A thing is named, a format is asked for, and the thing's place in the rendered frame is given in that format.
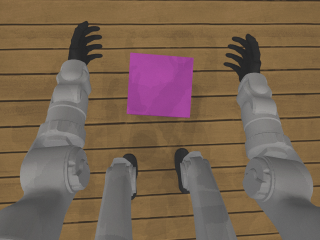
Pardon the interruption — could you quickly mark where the robot right forearm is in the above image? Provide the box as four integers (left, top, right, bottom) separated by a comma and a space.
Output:
236, 72, 313, 196

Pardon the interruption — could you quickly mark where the robot right shin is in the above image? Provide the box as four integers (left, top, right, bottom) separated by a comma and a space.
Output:
183, 151, 212, 189

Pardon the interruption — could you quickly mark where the right robot hand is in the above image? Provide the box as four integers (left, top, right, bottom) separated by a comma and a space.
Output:
223, 34, 262, 82

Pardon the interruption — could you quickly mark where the right robot upper arm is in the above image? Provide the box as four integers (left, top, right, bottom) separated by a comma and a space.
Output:
242, 155, 320, 240

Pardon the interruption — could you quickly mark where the carton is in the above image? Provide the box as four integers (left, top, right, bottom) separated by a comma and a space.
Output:
126, 52, 194, 118

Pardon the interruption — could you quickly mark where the left robot upper arm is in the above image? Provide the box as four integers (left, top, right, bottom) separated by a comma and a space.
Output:
0, 145, 91, 240

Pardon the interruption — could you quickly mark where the robot left thigh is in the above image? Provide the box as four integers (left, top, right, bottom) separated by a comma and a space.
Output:
94, 163, 137, 240

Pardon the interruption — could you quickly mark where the robot left forearm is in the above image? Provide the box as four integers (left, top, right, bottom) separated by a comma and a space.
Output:
20, 59, 92, 189

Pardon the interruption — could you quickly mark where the left robot hand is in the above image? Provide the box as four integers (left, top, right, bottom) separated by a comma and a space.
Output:
68, 21, 103, 65

